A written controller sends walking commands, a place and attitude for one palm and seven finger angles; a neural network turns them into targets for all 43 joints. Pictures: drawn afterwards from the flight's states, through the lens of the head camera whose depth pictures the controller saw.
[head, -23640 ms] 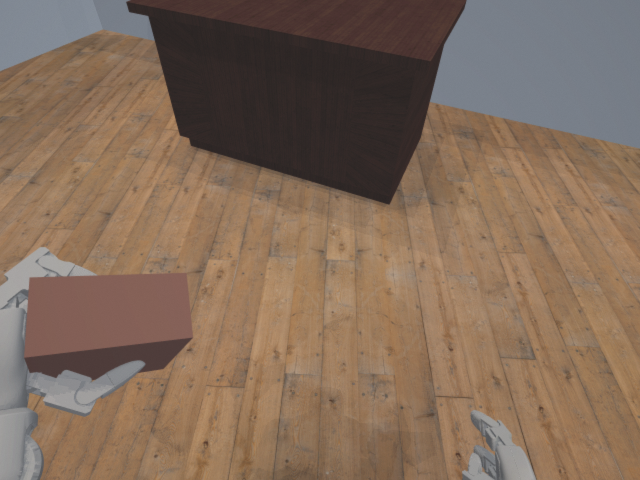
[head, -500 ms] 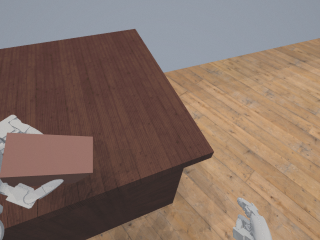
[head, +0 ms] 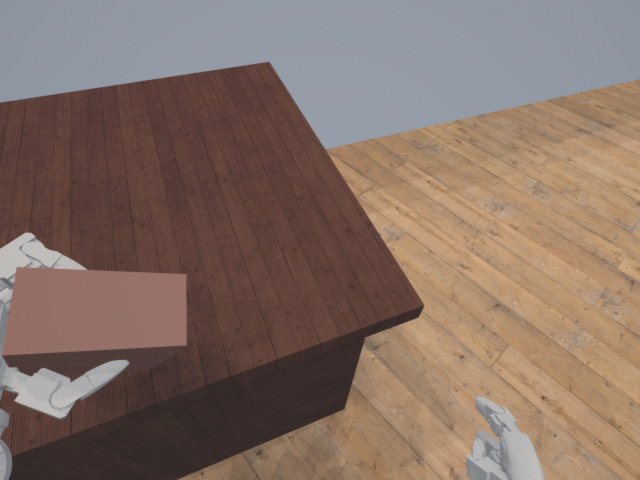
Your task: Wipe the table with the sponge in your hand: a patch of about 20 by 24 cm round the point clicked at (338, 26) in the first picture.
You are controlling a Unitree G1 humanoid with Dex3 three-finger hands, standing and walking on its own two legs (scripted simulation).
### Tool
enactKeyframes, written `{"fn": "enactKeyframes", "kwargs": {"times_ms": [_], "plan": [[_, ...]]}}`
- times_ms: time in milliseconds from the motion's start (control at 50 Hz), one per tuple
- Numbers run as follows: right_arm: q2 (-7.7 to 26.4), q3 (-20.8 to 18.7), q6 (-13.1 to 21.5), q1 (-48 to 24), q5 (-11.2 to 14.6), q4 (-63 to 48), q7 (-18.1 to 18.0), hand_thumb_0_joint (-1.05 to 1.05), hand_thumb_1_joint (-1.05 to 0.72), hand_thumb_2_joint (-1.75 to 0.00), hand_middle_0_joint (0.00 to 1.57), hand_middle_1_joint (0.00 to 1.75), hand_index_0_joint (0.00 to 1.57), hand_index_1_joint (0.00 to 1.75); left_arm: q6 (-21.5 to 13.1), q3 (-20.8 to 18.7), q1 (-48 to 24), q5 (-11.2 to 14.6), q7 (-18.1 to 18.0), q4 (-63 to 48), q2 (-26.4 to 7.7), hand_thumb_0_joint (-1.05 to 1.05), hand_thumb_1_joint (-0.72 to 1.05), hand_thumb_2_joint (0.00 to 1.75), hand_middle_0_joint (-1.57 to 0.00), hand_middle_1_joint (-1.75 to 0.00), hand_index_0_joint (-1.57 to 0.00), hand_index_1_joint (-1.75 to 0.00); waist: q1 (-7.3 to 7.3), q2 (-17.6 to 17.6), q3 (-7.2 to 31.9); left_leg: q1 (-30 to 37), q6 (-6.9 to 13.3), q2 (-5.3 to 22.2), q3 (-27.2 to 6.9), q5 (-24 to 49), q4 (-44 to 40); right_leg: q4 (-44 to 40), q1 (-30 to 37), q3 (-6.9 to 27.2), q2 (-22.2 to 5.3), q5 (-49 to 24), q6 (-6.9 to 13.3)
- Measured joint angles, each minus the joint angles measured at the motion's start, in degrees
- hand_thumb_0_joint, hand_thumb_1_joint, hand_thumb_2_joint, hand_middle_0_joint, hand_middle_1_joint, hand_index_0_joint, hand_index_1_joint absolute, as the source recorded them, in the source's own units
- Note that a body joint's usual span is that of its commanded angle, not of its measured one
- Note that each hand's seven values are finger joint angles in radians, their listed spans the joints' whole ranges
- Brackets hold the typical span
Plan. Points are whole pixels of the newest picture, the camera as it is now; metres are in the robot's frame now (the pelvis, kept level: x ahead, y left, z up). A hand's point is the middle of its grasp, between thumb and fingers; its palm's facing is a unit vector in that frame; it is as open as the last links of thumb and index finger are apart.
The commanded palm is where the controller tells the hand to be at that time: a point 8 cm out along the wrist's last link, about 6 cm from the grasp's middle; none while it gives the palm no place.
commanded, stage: shuffle to correct the standing spot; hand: left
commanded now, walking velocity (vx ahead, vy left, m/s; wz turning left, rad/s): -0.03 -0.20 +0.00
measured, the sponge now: (122, 327) +0.23 +0.20 +0.14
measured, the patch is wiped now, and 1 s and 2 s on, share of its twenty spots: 0.00 0.00 0.00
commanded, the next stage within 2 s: none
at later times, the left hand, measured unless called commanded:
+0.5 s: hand (66, 326) +0.21 +0.24 +0.16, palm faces +0.31 -0.85 -0.42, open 10.1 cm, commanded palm +0.16 +0.28 +0.18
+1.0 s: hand (63, 327) +0.21 +0.24 +0.16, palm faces +0.31 -0.85 -0.42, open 10.1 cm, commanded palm +0.16 +0.28 +0.18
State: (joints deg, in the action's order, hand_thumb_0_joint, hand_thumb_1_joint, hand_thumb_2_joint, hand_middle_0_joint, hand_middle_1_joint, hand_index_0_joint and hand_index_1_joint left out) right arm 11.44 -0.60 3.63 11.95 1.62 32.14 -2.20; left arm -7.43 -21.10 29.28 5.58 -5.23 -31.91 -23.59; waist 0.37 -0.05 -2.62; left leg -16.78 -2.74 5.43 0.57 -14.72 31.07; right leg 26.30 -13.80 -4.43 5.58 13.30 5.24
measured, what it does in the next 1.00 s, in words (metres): stands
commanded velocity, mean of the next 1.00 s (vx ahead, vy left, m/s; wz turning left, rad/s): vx -0.04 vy -0.20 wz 0.00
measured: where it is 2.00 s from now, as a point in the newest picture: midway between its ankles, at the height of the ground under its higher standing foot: outside the picture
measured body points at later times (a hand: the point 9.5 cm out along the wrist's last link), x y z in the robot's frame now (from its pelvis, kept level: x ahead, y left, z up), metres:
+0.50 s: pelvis +0.00 +0.00 +0.00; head +0.03 +0.01 +0.45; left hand +0.19 +0.28 +0.19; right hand +0.17 -0.24 -0.08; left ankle +0.02 +0.15 -0.73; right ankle +0.01 -0.06 -0.73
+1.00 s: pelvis +0.00 +0.00 +0.00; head +0.03 +0.01 +0.45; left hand +0.19 +0.28 +0.19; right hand +0.17 -0.23 -0.08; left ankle +0.02 +0.15 -0.73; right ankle +0.01 -0.06 -0.73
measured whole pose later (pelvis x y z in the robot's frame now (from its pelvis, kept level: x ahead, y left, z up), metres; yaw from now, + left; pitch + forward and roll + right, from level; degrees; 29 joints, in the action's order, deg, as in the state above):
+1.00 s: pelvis +0.00 +0.00 +0.00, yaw +1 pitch +0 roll -1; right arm 11.3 -0.3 3.1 11.8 1.7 31.8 -1.9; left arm -6.8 -21.1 29.9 6.0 -5.3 -32.1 -24.3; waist 0.8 -0.3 -2.4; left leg -16.5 -3.0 5.3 -0.1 -14.4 30.6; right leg 25.5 -13.2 -5.1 5.5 13.1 5.3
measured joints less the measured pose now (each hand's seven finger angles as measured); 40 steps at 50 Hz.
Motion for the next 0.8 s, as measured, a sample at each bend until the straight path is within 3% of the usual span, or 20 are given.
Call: {"fn": "enactKeyframes", "kwargs": {"times_ms": [800], "plan": [[0.06, 0.22, -0.62, 0.03, 0.09, 0.34, 0.06, 0.01, -0.91, -0.90, 0.20, 0.30, 0.20, 0.30, 0.87, 0.55, -0.24, 0.24, -0.44, 0.57, 0.34, -0.01, -0.50, 1.04, -0.71, -1.35, -0.74, -1.34, 0.20, 0.00, 0.30, 0.37, -0.19, -0.17, -0.57, 0.10, -0.33, -0.42, 0.63, -0.55, -0.13, 0.11, 0.01]]}}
